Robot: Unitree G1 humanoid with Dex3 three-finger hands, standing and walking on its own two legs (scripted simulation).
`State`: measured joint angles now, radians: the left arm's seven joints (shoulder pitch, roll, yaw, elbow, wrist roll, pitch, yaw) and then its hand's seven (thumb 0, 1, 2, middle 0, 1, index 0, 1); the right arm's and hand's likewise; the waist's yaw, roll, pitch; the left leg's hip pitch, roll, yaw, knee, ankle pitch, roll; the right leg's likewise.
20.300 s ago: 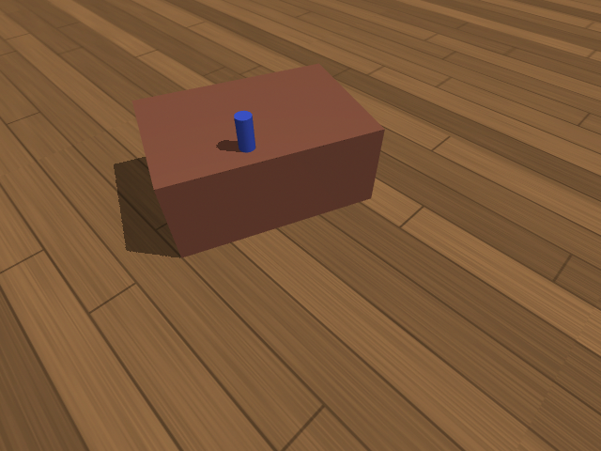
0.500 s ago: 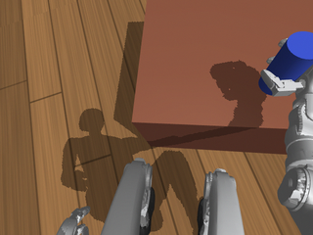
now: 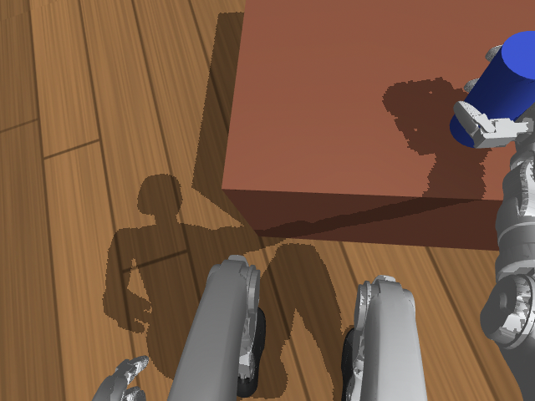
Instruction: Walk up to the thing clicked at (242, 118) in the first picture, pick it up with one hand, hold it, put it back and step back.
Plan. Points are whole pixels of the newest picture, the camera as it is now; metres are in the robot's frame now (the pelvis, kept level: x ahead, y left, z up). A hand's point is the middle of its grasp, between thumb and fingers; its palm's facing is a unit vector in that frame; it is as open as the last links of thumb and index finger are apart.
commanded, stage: lower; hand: right
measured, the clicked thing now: (499, 97) +0.53 -0.22 +0.02
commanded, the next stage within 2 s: loosen in 0.54 s
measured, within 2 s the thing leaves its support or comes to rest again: rests again in 0.32 s
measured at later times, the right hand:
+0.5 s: hand (484, 109) +0.53 -0.22 -0.01, palm faces +0.17 +0.99 -0.01, open 9.1 cm
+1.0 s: hand (483, 111) +0.53 -0.22 -0.01, palm faces +0.16 +0.99 -0.01, open 10.0 cm
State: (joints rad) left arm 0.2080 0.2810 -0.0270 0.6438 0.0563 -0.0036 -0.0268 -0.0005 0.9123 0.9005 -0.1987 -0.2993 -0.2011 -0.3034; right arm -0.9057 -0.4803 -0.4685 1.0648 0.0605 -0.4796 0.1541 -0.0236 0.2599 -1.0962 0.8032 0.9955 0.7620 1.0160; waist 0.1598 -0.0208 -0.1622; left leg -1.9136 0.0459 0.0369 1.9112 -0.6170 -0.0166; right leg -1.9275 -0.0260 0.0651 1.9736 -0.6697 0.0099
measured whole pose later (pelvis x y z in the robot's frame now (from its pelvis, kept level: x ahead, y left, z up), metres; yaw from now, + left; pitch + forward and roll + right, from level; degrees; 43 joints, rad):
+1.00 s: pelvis -0.01 +0.00 -0.03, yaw +0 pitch +35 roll +4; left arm 0.19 0.28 -0.03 0.63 0.05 0.01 -0.03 0.00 0.93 0.88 -0.20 -0.30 -0.21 -0.30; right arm -0.93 -0.48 -0.45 1.05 0.06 -0.45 0.13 -0.01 0.26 -0.68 0.85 0.77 0.83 0.79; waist 0.16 -0.02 -0.15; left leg -2.00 0.05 0.03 2.00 -0.62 -0.02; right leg -2.01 -0.02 0.07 2.07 -0.67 0.01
